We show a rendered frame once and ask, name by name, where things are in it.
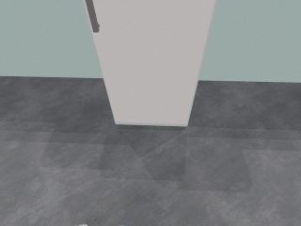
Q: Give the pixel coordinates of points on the handle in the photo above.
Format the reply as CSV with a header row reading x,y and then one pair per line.
x,y
92,16

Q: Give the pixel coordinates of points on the fridge door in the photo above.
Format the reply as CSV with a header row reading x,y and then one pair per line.
x,y
150,53

